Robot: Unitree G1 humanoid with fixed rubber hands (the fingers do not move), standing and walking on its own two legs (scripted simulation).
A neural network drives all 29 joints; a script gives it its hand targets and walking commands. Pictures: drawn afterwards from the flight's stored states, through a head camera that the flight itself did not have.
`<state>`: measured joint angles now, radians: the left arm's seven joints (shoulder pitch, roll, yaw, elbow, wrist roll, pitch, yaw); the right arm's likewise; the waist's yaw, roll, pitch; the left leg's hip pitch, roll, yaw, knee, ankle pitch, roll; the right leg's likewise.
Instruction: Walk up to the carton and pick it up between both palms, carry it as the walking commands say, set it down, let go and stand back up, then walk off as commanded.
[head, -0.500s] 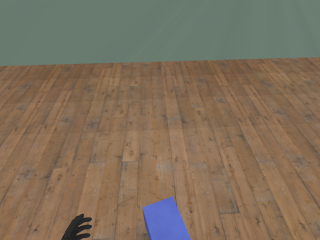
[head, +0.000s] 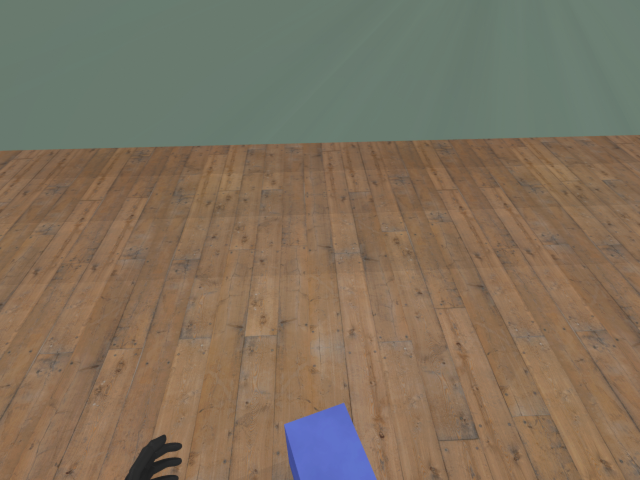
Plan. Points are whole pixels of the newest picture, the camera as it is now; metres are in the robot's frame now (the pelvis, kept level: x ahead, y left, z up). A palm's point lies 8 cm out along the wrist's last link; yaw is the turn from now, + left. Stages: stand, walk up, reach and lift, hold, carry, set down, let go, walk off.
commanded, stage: stand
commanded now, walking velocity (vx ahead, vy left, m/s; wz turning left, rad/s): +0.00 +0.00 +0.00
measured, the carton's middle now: out of the picture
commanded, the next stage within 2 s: walk off in 0.84 s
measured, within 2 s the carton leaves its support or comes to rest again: neither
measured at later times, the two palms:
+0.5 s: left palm out of the picture +0.12 +0.26 -0.08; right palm out of the picture +0.09 -0.27 -0.09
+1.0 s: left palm out of the picture +0.08 +0.26 -0.09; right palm out of the picture +0.06 -0.27 -0.10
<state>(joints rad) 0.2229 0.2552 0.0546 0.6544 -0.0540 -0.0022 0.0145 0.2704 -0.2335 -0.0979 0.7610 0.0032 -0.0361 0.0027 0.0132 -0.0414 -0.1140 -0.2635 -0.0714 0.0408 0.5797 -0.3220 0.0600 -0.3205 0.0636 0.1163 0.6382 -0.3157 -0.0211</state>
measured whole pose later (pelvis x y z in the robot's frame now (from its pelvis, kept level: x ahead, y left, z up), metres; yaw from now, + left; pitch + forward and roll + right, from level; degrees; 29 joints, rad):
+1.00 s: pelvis -0.03 +0.00 +0.00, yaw +0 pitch -2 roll +1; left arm 0.22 0.26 0.05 0.81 -0.05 -0.02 0.01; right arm 0.25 -0.23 -0.10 0.92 0.00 -0.06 0.01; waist 0.01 -0.04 -0.11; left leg -0.27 -0.07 0.04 0.57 -0.27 0.06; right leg -0.32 0.06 0.11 0.62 -0.26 -0.02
